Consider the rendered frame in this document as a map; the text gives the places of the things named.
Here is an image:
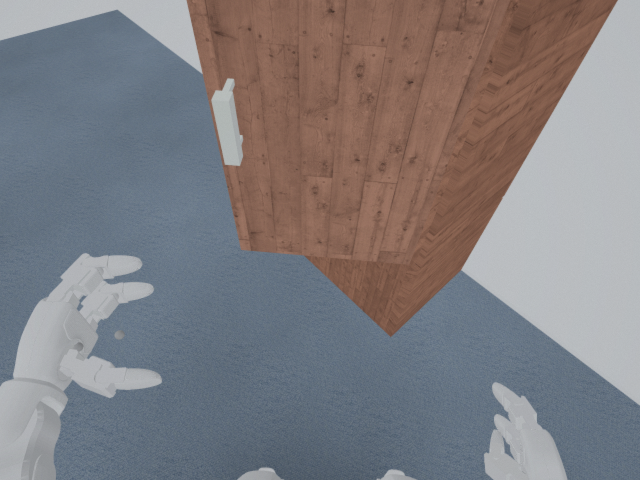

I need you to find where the robot right hand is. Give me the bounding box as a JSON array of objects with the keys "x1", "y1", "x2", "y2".
[{"x1": 484, "y1": 382, "x2": 567, "y2": 480}]

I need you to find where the right robot shin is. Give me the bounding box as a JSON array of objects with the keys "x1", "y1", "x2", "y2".
[{"x1": 384, "y1": 469, "x2": 405, "y2": 477}]

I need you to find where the cupboard door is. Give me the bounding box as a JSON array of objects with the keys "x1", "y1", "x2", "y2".
[{"x1": 187, "y1": 0, "x2": 510, "y2": 265}]

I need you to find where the handle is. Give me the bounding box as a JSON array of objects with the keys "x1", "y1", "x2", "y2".
[{"x1": 211, "y1": 78, "x2": 243, "y2": 166}]

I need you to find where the robot left hand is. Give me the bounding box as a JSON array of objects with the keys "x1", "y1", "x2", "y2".
[{"x1": 13, "y1": 253, "x2": 162, "y2": 398}]

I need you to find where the left robot forearm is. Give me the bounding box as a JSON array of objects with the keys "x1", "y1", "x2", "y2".
[{"x1": 0, "y1": 378, "x2": 68, "y2": 480}]

